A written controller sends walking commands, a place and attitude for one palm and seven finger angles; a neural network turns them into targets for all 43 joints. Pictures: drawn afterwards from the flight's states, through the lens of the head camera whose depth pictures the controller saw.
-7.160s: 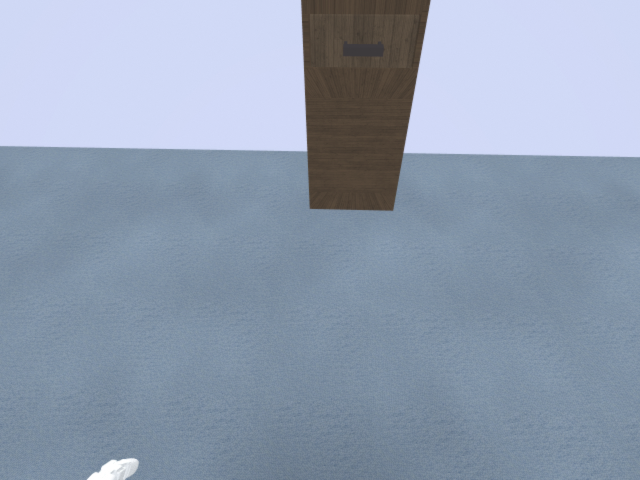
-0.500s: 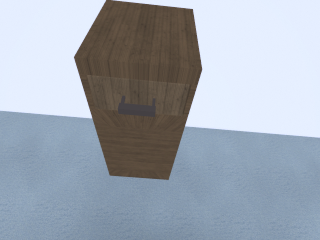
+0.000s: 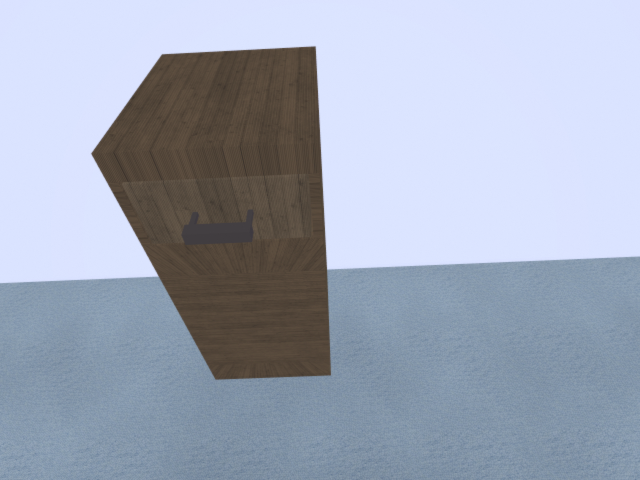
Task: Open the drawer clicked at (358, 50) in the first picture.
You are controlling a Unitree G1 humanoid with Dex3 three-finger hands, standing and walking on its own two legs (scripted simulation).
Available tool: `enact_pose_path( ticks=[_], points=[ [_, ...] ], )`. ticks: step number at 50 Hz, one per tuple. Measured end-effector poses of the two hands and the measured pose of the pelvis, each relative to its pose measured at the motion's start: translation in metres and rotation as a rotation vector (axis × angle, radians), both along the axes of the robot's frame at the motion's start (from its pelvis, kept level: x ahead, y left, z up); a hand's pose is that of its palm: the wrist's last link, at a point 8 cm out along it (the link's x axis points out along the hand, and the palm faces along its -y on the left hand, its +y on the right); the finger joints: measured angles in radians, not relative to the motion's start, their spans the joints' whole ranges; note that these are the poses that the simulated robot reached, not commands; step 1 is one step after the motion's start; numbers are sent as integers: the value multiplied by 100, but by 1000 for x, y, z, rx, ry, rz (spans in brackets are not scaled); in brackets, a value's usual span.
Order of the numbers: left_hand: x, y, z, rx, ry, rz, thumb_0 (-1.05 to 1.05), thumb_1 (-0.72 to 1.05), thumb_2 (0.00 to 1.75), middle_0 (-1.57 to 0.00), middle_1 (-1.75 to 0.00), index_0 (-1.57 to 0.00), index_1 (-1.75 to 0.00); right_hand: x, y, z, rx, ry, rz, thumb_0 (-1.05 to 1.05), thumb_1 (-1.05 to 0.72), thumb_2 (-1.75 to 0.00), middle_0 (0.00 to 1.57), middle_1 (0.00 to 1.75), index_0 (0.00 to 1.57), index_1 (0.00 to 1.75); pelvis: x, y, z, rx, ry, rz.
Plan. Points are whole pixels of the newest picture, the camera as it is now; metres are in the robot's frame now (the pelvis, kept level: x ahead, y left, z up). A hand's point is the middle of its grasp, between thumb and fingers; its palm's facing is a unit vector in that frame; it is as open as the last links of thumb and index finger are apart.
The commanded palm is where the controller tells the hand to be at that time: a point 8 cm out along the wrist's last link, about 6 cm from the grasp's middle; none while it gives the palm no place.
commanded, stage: come to a stop and stand still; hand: left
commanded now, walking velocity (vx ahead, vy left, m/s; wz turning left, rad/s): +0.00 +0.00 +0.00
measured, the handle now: (220, 224) +0.57 +0.21 -0.03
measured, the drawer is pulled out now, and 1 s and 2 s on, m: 0.00 0.00 0.00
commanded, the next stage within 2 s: look again from close up in 1.12 s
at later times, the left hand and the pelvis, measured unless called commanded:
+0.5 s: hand out of the picture -0.01 +0.14 -0.17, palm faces +0.07 -0.99 -0.15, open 7.4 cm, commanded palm none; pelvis +0.02 +0.00 +0.00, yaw +0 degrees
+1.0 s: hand out of the picture +0.04 +0.20 -0.17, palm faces +0.03 -0.98 -0.20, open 7.4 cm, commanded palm none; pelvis +0.04 +0.02 +0.00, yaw -1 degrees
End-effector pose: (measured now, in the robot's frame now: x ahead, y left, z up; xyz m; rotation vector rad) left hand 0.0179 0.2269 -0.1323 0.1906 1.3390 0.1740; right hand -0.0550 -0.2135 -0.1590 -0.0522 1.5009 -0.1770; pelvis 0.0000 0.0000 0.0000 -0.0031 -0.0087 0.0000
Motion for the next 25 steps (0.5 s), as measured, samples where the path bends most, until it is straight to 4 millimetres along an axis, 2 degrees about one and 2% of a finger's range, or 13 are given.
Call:
enact_pose_path(
  ticks=[6, 13, 19, 25],
  points=[
    [-25, -22, -7, -39, 72, 42, 1, 94, 89, -20, -30, -20, -30, 6, -1, 5, 9, 30, 32, 1, -91, -90, 20, 30, 20, 30, 1, -12, 1, 8, -2, 5],
    [-45, -42, -10, -86, 135, 74, 1, 92, 89, -20, -30, -20, -30, 31, -7, 7, -10, -1, 50, 1, -90, -90, 20, 30, 20, 30, 8, -14, 2, 6, -3, 5],
    [-45, -44, -11, -100, 144, 85, 1, 91, 89, -20, -30, -20, -30, 59, -7, 8, -30, -56, 68, 1, -91, -90, 20, 30, 20, 30, 15, -10, 2, 7, -5, 4],
    [-34, -33, -11, -90, 129, 78, 1, 90, 89, -20, -30, -20, -30, 74, -7, 10, -49, -77, 76, 1, -92, -90, 20, 30, 20, 30, 21, -3, 3, 9, -2, 0]
  ],
)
